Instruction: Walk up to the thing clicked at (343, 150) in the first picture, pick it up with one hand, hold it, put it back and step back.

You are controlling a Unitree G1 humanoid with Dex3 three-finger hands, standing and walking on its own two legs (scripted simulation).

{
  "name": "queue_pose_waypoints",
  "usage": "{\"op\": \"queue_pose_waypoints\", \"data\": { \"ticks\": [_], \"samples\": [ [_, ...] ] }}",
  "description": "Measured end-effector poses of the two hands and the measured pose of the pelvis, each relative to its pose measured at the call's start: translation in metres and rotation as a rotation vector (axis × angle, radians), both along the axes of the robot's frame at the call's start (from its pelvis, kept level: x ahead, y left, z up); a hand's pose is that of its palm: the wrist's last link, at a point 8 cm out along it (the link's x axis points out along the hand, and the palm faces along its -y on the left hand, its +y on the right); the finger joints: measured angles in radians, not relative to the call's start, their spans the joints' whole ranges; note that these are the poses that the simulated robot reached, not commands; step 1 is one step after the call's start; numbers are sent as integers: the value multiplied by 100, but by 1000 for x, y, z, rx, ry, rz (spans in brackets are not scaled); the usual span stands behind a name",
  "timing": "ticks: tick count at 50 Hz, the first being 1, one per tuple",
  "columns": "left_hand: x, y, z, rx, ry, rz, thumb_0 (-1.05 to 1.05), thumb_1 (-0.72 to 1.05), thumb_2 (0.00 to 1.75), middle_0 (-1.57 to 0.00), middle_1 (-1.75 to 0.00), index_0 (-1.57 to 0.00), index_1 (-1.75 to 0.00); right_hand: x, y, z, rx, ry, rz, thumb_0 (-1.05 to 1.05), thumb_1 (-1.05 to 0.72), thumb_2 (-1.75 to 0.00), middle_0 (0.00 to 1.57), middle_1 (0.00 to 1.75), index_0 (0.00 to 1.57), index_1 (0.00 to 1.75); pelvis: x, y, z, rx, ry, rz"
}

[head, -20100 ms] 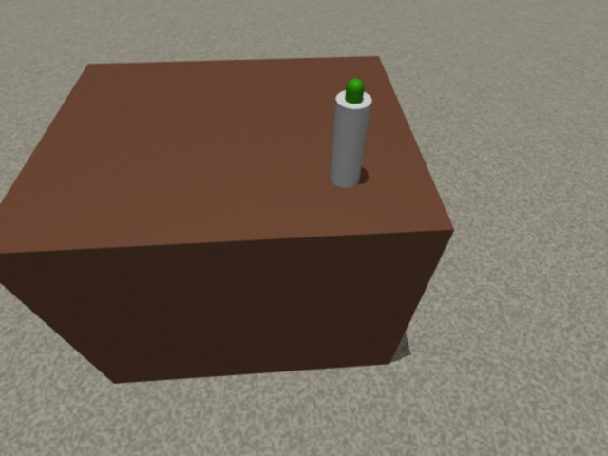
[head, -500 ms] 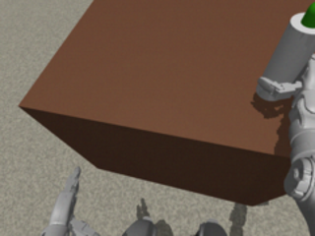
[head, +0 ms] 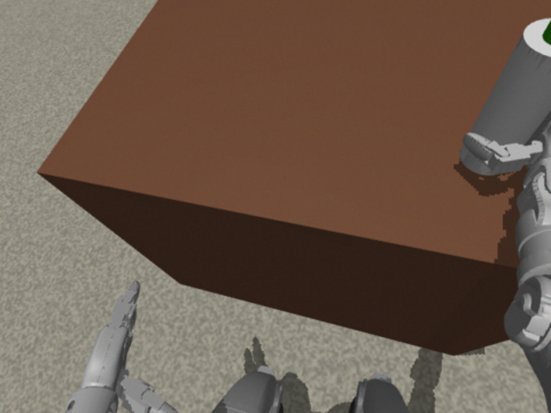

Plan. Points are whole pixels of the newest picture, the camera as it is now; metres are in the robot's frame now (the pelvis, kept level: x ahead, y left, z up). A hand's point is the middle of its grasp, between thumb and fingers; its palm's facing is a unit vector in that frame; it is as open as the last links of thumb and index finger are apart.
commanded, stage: lower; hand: right
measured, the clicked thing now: (522, 97) +0.52 -0.20 +0.13
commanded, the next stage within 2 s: loosen in 0.14 s
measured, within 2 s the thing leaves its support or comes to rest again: neither
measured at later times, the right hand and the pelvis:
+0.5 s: hand (502, 130) +0.52 -0.21 +0.06, palm faces +0.16 +0.99 +0.00, open 9.7 cm; pelvis +0.00 -0.01 -0.01, yaw +0 degrees
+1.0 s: hand (504, 130) +0.52 -0.21 +0.06, palm faces +0.17 +0.99 +0.00, open 14.5 cm; pelvis +0.00 -0.01 +0.00, yaw +0 degrees
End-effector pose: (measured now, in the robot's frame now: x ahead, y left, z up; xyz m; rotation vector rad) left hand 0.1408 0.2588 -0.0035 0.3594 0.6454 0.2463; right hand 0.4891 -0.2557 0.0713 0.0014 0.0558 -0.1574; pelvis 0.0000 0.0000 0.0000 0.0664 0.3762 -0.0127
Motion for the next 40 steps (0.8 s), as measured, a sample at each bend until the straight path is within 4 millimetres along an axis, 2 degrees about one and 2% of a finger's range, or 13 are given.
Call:
{"op": "queue_pose_waypoints", "data": {
  "ticks": [7,19,23,31,40],
  "samples": [
    [-2,4,-2,17,12,13,-1,-53,4,-5,-3,-4,-3,2,1,-7,2,-2,1,0,47,-115,77,114,79,115,-1,-1,-4,5,10,1],
    [-1,-2,-2,10,15,10,-1,-52,3,-5,-3,-5,-3,2,-1,-8,2,-23,-4,-1,46,-111,80,109,82,111,1,-4,-6,7,17,3],
    [-1,-3,-2,9,19,12,-1,-50,2,-5,-4,-6,-2,2,-2,-8,1,-21,-7,-1,43,-100,84,100,87,101,1,-5,-6,8,16,2],
    [1,-5,-2,4,16,7,-1,-51,3,-5,-4,-6,-3,1,-2,-8,-6,-10,-2,-1,41,-65,91,81,94,82,2,-6,-5,7,15,2],
    [1,-4,-2,3,13,10,-1,-53,5,-6,-4,-5,-4,-1,0,-12,2,-6,-2,-1,45,-36,76,57,76,58,1,-7,-6,7,12,1]
  ]
}}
